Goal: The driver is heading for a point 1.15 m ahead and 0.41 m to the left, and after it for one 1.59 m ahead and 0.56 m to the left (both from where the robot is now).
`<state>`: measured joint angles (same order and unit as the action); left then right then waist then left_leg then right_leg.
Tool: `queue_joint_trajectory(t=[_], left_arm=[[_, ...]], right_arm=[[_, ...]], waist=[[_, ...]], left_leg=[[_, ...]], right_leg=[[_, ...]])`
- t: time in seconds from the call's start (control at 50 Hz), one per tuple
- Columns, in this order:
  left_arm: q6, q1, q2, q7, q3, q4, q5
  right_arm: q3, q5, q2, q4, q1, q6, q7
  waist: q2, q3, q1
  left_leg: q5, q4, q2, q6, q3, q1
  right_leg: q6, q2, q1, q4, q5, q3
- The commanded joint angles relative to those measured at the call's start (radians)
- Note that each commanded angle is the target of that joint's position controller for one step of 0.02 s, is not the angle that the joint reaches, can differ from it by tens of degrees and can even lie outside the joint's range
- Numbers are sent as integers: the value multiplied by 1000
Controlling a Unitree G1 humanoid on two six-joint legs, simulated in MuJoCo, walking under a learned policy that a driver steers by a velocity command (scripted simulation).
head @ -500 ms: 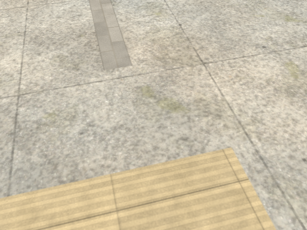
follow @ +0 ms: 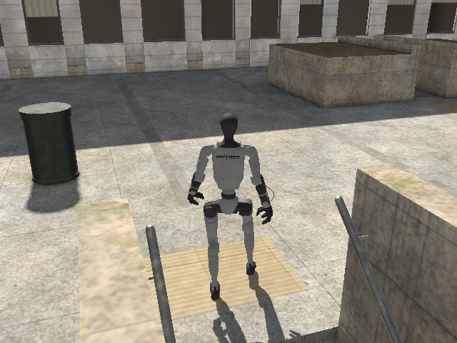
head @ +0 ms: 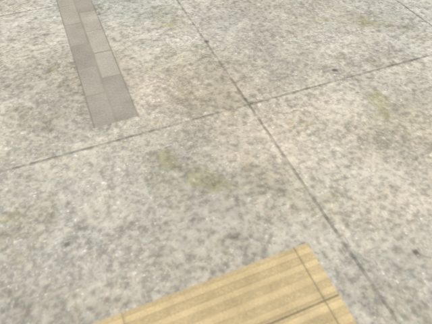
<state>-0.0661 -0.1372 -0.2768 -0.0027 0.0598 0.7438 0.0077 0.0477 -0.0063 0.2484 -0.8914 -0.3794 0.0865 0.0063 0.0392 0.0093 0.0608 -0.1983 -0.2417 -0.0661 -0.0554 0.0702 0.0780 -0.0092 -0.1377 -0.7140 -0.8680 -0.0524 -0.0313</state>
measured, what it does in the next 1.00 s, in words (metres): walks ahead, turning left: right foot, then left foot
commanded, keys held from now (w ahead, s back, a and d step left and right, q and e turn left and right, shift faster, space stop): w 0.12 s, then w+q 0.88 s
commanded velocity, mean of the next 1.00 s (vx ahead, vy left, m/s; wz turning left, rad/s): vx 0.50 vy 0.00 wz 0.39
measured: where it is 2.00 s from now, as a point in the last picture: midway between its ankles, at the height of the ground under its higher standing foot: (109, 195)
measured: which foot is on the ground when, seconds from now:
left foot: down 0.00-0.20, up 0.22-0.70, down 0.72-1.00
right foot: up 0.00-0.16, down 0.18-0.74, up 0.76-1.00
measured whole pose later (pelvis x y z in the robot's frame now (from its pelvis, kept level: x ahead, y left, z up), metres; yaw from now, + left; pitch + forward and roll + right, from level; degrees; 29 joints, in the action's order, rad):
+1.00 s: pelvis +0.55 +0.06 +0.00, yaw +27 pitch +2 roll +0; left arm -0.10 -0.06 -0.29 -0.01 0.06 0.71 -0.02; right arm 0.07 -0.02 0.26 -0.73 -0.32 0.05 0.00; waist 0.03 -0.04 0.05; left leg -0.18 -0.35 -0.12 -0.11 -0.08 0.20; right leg -0.05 -0.11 -0.68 -0.89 -0.15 -0.09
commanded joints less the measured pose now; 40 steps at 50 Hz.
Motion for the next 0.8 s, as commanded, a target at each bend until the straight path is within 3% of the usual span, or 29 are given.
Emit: queue_joint_trajectory(t=[0.02, 0.06, 0.12, 0.14, 0.16, 0.18, 0.2, 0.22, 0.24, 0.26, 0.28, 0.32, 0.38, 0.42, 0.48, 0.52, 0.58, 0.62, 0.68, 0.7, 0.72, 0.74, 0.76, 0.78, 0.8], left_arm=[[-11, 79, -12, 16, -14, -69, 5], [-13, 132, -30, 26, -12, -95, 11], [-28, 152, -58, 39, -4, -120, 9], [-32, 110, -73, 38, 5, -114, 7], [-33, -6, -110, 33, 26, -83, 3], [-34, -191, -171, 21, 54, -40, -2], [-28, -323, -285, 9, 79, -28, -27], [-24, -361, -228, 12, 65, -20, -21], [-23, -298, -162, 10, 44, -25, -16], [-24, -218, -124, 8, 32, -35, -9], [-27, -144, -88, 12, 20, -36, -10], [-45, -71, -48, 17, 13, -29, -22], [-62, -71, -60, 11, 23, 3, -23], [-62, -90, -70, 4, 27, 26, -26], [-52, -100, -97, -8, 33, 43, -25], [-47, -127, -116, -16, 40, 54, -19], [-25, -190, -133, -20, 48, 87, -7], [-9, -192, -149, -21, 54, 91, 2], [11, -163, -193, -29, 65, 83, 13], [19, -149, -207, -32, 68, 79, 14], [22, -128, -205, -34, 64, 73, 19], [11, -151, -135, -33, 41, 49, -13], [-27, -202, -30, -20, 6, -12, -17], [-71, -89, -118, -1, 20, -32, 21], [-87, -27, -128, 6, 21, -56, 46]], right_arm=[[39, -16, 184, 73, 55, 12, -9], [42, -24, 194, 55, 20, 2, -9], [50, -21, 209, 41, 8, -18, -16], [52, -21, 216, 39, 13, -25, -16], [47, -21, 205, 40, 23, -28, -15], [29, -9, 161, 52, 28, -26, -14], [-6, 6, 45, 82, -66, -10, -7], [-8, -17, 57, 66, -83, 10, -3], [22, -46, 152, 76, -3, 16, -1], [25, -45, 161, 102, 76, 16, -3], [27, -31, 151, 109, 113, 9, -8], [36, -27, 127, 98, 79, -23, -13], [35, -28, 86, 105, 84, -49, -20], [39, -23, 82, 123, 118, -54, -24], [31, -17, 67, 156, 206, -45, 0], [22, -12, 51, 182, 287, -41, 18], [12, -15, 34, 228, 371, -40, 39], [15, -17, 49, 255, 400, -40, 52], [39, -20, 94, 268, 329, -46, 59], [59, -25, 130, 248, 223, -48, 56], [93, -25, 188, 206, 56, -50, 43], [121, -22, 280, 176, -61, -60, 18], [122, -22, 346, 211, 3, -48, 19], [97, -11, 263, 221, -32, -39, 24], [84, -7, 211, 215, 0, -29, 23]], waist=[[-67, -61, -8], [-70, -72, 10], [-89, -57, -5], [-98, -33, -34], [-100, 34, -96], [-80, 160, -176], [138, 331, -168], [237, 432, -182], [129, 277, -185], [80, 173, -159], [36, 97, -122], [72, 35, -62], [28, -6, -44], [19, -25, -50], [18, -52, -67], [1, -73, -101], [-17, -104, -135], [-5, -109, -134], [54, -27, -65], [64, 30, -2], [39, 113, 89], [-119, 193, 106], [-312, 308, -9], [-178, 349, 69], [-137, 219, 58]], left_leg=[[160, 127, 256, -169, -124, 124], [143, 97, 291, -160, -139, 39], [232, 7, 334, -135, -162, -62], [339, -61, 324, -119, -163, -67], [472, -197, 281, -92, -134, -50], [428, -432, 220, -54, -93, 81], [31, -845, 83, 17, -39, 457], [-364, -1047, 17, 29, -177, 631], [-306, -1136, 74, 22, -218, 729], [-211, -1121, 130, 17, -182, 738], [-135, -1068, 166, 22, -172, 697], [-41, -998, 206, 28, -184, 593], [38, -948, 198, 38, -197, 610], [120, -863, 189, 46, -206, 650], [242, -663, 185, 42, -166, 650], [282, -555, 180, 32, -115, 644], [245, -466, 175, 13, -75, 696], [169, -427, 160, -10, -42, 694], [20, -415, 65, -66, 49, 500], [-11, -399, 22, -93, 67, 363], [55, -314, -16, -133, 53, 109], [95, -308, 150, -193, -219, -198], [-86, -137, 378, -405, -839, -467], [-127, -39, 394, -379, -883, -488], [-66, -44, 366, -334, -728, -386]], right_leg=[[-9, 29, 115, 181, 116, 28], [8, 36, 93, 253, 100, 18], [45, 64, 120, 326, 14, 30], [61, 89, 203, 354, -21, 44], [84, 119, 368, 381, -32, 65], [123, 67, 650, 349, -19, 17], [248, -219, 1061, 359, -103, -382], [321, -306, 1125, 541, -273, -719], [270, -273, 1015, 561, -349, -590], [233, -239, 868, 576, -316, -436], [213, -196, 726, 616, -241, -328], [184, -136, 570, 687, -141, -172], [179, -117, 537, 723, 54, -16], [181, -109, 562, 731, 120, 54], [167, -95, 592, 741, 126, 133], [161, -107, 630, 746, 129, 170], [168, -153, 753, 713, 179, 191], [151, -163, 818, 667, 262, 219], [119, -158, 846, 481, 727, 260], [107, -144, 827, 331, 829, 271], [73, -101, 722, 107, 761, 291], [25, -38, 428, -220, 226, 282], [-30, 195, 25, -560, -528, 109], [-6, 154, -90, -607, -497, -78], [18, 109, -138, -560, -415, -67]])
